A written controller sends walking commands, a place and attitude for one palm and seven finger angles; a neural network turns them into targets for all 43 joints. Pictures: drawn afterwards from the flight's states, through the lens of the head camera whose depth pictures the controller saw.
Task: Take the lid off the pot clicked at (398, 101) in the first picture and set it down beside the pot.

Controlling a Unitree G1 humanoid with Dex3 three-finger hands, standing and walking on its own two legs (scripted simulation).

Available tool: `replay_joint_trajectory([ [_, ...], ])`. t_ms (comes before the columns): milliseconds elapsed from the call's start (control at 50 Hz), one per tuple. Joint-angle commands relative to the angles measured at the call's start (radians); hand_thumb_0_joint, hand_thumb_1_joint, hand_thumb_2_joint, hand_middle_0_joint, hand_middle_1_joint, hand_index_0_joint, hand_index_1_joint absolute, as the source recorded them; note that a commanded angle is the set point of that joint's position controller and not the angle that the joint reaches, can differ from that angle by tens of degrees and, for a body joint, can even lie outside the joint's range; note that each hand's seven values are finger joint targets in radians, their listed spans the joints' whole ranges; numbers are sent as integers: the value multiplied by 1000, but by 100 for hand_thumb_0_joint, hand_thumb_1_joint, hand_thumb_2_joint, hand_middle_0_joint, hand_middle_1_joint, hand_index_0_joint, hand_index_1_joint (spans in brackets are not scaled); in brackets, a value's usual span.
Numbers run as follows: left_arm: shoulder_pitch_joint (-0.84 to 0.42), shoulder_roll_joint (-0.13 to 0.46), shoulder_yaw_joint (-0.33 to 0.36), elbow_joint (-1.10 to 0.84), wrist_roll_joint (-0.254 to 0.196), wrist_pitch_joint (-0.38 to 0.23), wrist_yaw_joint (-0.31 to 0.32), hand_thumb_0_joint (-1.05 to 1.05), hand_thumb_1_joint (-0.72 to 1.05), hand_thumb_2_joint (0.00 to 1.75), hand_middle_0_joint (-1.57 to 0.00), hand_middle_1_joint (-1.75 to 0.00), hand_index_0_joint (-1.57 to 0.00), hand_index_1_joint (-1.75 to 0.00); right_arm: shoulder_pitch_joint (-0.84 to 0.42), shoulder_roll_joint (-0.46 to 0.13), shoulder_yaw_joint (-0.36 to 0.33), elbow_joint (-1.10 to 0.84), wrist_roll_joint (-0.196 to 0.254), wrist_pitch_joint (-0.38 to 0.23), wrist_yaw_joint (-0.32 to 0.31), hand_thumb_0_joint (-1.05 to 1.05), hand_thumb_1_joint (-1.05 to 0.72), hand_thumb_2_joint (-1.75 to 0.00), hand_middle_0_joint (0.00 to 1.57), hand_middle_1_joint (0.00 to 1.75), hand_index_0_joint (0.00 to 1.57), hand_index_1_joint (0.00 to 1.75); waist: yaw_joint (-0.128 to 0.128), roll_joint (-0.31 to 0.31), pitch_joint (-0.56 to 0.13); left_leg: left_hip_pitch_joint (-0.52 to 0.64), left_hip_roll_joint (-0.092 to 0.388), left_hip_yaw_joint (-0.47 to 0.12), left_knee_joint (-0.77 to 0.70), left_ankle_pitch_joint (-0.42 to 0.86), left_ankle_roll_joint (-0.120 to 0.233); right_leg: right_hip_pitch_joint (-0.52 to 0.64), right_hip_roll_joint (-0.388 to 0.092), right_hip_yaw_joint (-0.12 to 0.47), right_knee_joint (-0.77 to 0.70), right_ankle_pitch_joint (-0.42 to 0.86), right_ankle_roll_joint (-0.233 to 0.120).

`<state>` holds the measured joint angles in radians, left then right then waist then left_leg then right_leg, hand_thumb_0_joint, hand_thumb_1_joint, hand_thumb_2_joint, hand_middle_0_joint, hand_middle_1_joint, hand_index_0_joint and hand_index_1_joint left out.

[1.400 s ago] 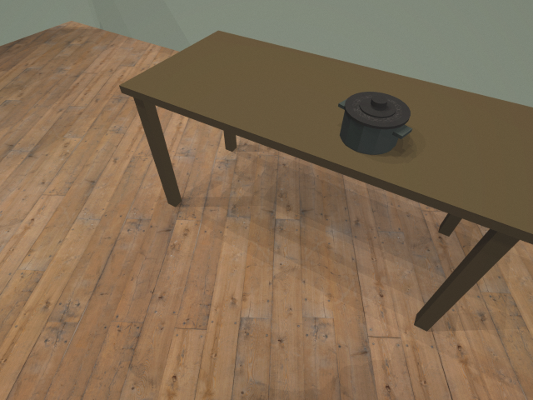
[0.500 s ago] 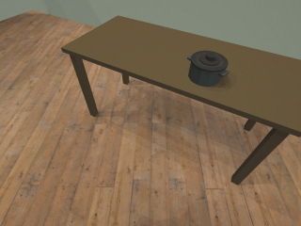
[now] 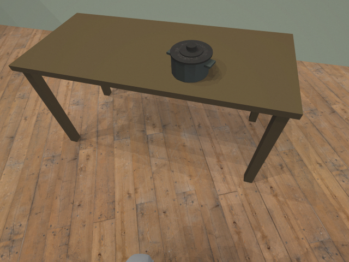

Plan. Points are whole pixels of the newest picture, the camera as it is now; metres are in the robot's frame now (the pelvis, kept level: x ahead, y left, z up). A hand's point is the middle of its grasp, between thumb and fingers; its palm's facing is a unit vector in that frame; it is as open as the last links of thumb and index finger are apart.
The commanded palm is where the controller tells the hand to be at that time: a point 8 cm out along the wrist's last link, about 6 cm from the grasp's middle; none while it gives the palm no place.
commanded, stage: turn to face it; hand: left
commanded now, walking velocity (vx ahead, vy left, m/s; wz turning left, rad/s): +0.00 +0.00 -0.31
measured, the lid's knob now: (191, 46) +0.90 +0.01 +0.01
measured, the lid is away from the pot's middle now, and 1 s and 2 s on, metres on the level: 0.00 0.00 0.00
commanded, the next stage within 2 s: take the last steps up to it in 0.24 s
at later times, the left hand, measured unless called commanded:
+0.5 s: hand out of the picture +0.11 +0.22 -0.17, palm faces -0.17 -0.96 -0.23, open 7.4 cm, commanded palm none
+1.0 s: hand (101, 252) +0.16 +0.23 -0.19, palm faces -0.16 -0.97 -0.16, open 7.4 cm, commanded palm none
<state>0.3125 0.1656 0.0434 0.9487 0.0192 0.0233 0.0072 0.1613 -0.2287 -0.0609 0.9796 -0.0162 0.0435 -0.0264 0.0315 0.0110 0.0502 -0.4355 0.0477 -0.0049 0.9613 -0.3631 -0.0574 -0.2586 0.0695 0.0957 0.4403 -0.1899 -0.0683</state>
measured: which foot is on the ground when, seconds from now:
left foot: up 0.00-0.18, down 0.20-0.52, up 0.54-0.84, down 0.86-1.00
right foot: down 0.00-0.20, up 0.22-0.50, down 0.52-0.86, up 0.88-1.00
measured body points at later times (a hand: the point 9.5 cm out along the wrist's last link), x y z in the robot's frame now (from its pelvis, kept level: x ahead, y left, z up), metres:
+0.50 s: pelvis +0.01 +0.03 -0.01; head +0.02 +0.03 +0.44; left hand +0.12 +0.27 -0.15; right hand -0.03 -0.21 -0.16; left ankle -0.01 +0.17 -0.74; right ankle -0.02 -0.08 -0.74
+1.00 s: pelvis +0.15 +0.05 -0.01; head +0.16 +0.07 +0.44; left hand +0.17 +0.28 -0.18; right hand +0.11 -0.17 -0.16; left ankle +0.19 +0.14 -0.74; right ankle +0.06 -0.06 -0.66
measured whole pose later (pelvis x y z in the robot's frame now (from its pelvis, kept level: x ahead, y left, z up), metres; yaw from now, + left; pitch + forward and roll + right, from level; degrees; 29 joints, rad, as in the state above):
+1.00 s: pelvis +0.15 +0.05 -0.01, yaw -12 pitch +0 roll +0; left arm 0.35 0.19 0.06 1.09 0.03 0.00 -0.01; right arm 0.32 -0.12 -0.03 1.04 -0.03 -0.07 -0.02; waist -0.01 -0.05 0.02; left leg -0.28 0.04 0.15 0.53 -0.25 0.04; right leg -0.43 -0.06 -0.04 1.16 -0.36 -0.03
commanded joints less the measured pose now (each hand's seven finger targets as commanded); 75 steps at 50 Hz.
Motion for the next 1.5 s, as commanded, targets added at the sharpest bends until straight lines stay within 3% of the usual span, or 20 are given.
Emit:
replay_joint_trajectory([
  [0, 44, 220, 67, -57, 8, -13, 16, 0, 90, 90, -20, -30, -20, -30, -24, -61, -10, -85, 8, -35, -5, 0, -90, -90, 20, 30, 20, 30, 9, -152, -85, -24, -11, -6, -113, -38, 4, 122, -255, 319, -128, 215, -126],
  [120, -41, 219, 69, -74, 0, -3, 17, 0, 90, 90, -20, -30, -20, -30, 123, -56, -4, -58, 17, -55, -18, 0, -90, -90, 20, 30, 20, 30, -56, -148, -113, 276, -34, 0, -517, 115, 35, -16, -195, 311, -49, 207, -57],
  [180, -56, 133, 49, -123, -1, -3, 2, 0, 90, 90, -20, -30, -20, -30, 142, -208, -25, -92, 0, -57, -17, 0, -90, -90, 20, 30, 20, 30, -56, 241, -33, 328, 382, -427, -751, 143, 227, -326, 15, -15, 353, -343, 84],
  [280, -42, 129, 50, -62, 0, 11, -17, 0, 90, 90, -20, -30, -20, -30, 44, -115, 7, -91, -8, -64, -22, 0, -90, -90, 20, 30, 20, 30, -7, 140, -25, 236, 197, -88, -659, 478, 208, -256, -59, -50, 622, -209, 106],
  [380, -126, 96, 24, -88, 5, 3, -28, 0, 90, 90, -20, -30, -20, -30, 165, -149, -10, -31, -19, -62, -10, 0, -90, -90, 20, 30, 20, 30, -72, 142, -14, 256, 233, -107, -678, 231, 229, -129, -72, -146, 314, -262, 90],
  [440, -48, 90, 28, -53, 7, -16, -36, 0, 90, 90, -20, -30, -20, -30, 162, -153, -11, -8, -16, -63, -3, 0, -90, -90, 20, 30, 20, 30, -30, 105, -6, 160, 199, -86, -613, -9, 187, 69, -47, -180, 78, -157, 70],
  [460, 22, 113, 34, -22, 9, -27, -31, 0, 90, 90, -20, -30, -20, -30, 163, -124, -6, -3, -10, -64, 2, 0, -90, -90, 20, 30, 20, 30, 2, 38, -20, 72, 147, -39, -492, -76, 147, 208, -70, -136, -28, -133, 52],
  [500, 186, 276, 65, 25, 2, -41, -5, 0, 90, 90, -20, -30, -20, -30, 76, -48, 13, -63, -5, -71, 16, 0, -90, -90, 20, 30, 20, 30, 88, -300, 2, -290, -7, 116, -31, -296, 60, 343, -463, 424, -290, -436, -145],
  [520, 187, 246, 61, 32, -3, -50, 5, 0, 90, 90, -20, -30, -20, -30, 32, -86, 3, -64, -12, -71, 18, 0, -90, -90, 20, 30, 20, 30, 74, -228, 35, -311, 30, 18, 78, -196, 71, 270, -450, 443, -310, -475, -180],
  [620, 28, 146, 35, 22, 6, -82, 10, 0, 90, 90, -20, -30, -20, -30, 125, -17, -2, 3, -11, -68, 40, 0, -90, -90, 20, 30, 20, 30, -44, -135, 70, -152, 75, 57, 29, 32, 40, 70, -336, 103, -277, -142, -126],
  [800, 63, 142, 41, 93, 7, -73, 2, 0, 90, 90, -20, -30, -20, -30, 266, -14, -7, 43, -5, -105, 37, 0, -90, -90, 20, 30, 20, 30, -103, -56, 37, 315, -7, 146, -424, 109, 58, -75, -240, -59, -24, -120, -43],
  [840, 86, 40, 26, 51, -7, -65, -12, 0, 90, 90, -20, -30, -20, -30, 487, -195, -47, 93, -25, -113, 12, 0, -90, -90, 20, 30, 20, 30, -156, 391, -58, 518, 371, -451, -750, -189, 205, -353, -36, -220, 584, -379, 46],
  [880, -15, 55, 25, 18, 8, -70, -12, 0, 90, 90, -20, -30, -20, -30, 402, -161, -34, 71, -16, -98, 1, 0, -90, -90, 20, 30, 20, 30, -134, 179, -3, 366, 410, -559, -823, -388, 292, -458, -109, -94, 866, -320, 14],
  [980, 38, 16, 22, 59, 10, -51, -31, 0, 90, 90, -20, -30, -20, -30, 236, -25, 7, 63, 0, -135, -5, 0, -90, -90, 20, 30, 20, 30, -27, 75, 15, 214, 235, -93, -801, 101, 222, -310, -191, -112, 661, -83, 58],
  [1200, -31, 44, 41, 3, 12, -60, -30, 0, 90, 90, -20, -30, -20, -30, 231, -47, -10, 82, -11, -108, 7, 0, -90, -90, 20, 30, 20, 30, -12, 20, 31, 168, 187, 23, -631, 67, 197, 21, -123, -227, 99, -5, 70],
  [1220, 62, 80, 49, 35, 16, -68, -23, 0, 90, 90, -20, -30, -20, -30, 229, -25, -5, 88, -8, -108, 9, 0, -90, -90, 20, 30, 20, 30, 26, -40, -11, 105, 124, 71, -462, 75, 160, 177, -128, -185, 44, -26, 47],
  [1260, 272, 249, 76, 85, 4, -86, -4, 0, 90, 90, -20, -30, -20, -30, 208, 28, 12, 27, 4, -111, 20, 0, -90, -90, 20, 30, 20, 30, 82, -347, -143, -234, -43, 147, 101, -268, 90, 465, -505, 378, -182, -18, -145],
  [1280, 254, 238, 77, 80, 0, -85, 6, 0, 90, 90, -20, -30, -20, -30, 165, 2, 2, 14, 3, -104, 16, 0, -90, -90, 20, 30, 20, 30, 83, -273, -128, -253, -9, 52, 247, -238, 98, 385, -524, 400, -209, -44, -186],
  [1380, 10, 84, 34, 31, 11, -94, 22, 0, 90, 90, -20, -30, -20, -30, 172, 52, 5, 31, -10, -75, 25, 0, -90, -90, 20, 30, 20, 30, -54, -122, -28, -71, 72, 50, 69, -3, 56, 25, -359, -25, -203, 200, -118],
  [1480, 18, 126, 30, 58, 4, -81, 13, 0, 90, 90, -20, -30, -20, -30, 142, 58, 21, 19, -4, -81, 30, 0, -90, -90, 20, 30, 20, 30, -37, -133, -33, 115, 4, 117, -292, 109, 44, 15, -297, -93, -152, 218, -83],
])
